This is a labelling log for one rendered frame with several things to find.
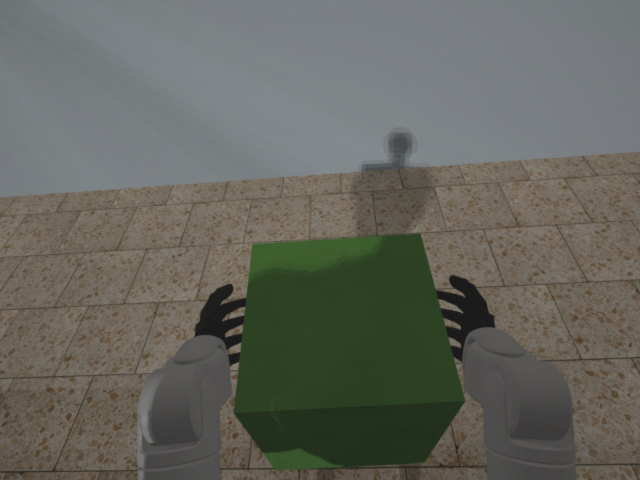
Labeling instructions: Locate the left robot hand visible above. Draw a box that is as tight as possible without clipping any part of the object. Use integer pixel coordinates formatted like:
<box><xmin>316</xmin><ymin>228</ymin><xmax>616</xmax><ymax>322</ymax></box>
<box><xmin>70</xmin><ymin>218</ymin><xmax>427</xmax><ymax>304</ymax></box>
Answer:
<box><xmin>194</xmin><ymin>284</ymin><xmax>246</xmax><ymax>366</ymax></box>

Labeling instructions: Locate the right robot hand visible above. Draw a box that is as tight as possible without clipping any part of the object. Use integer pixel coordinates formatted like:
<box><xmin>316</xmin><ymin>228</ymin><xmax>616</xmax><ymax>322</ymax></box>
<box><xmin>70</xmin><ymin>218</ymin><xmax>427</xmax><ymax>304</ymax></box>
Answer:
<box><xmin>436</xmin><ymin>275</ymin><xmax>495</xmax><ymax>362</ymax></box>

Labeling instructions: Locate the robot right forearm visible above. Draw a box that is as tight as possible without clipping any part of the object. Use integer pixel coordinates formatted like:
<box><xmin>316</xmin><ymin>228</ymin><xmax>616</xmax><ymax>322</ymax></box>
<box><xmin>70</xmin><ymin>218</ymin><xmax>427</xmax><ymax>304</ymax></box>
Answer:
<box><xmin>462</xmin><ymin>327</ymin><xmax>576</xmax><ymax>480</ymax></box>

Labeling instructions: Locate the carton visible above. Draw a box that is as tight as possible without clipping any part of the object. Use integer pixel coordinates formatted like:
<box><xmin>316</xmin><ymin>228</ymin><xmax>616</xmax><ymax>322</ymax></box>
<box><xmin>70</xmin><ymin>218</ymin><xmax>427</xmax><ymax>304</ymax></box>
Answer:
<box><xmin>234</xmin><ymin>234</ymin><xmax>465</xmax><ymax>470</ymax></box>

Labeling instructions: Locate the robot left forearm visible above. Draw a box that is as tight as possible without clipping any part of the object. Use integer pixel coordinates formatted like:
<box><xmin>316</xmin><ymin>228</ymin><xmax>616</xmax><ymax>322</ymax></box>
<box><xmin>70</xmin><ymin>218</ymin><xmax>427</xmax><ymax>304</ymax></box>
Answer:
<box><xmin>137</xmin><ymin>335</ymin><xmax>232</xmax><ymax>480</ymax></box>

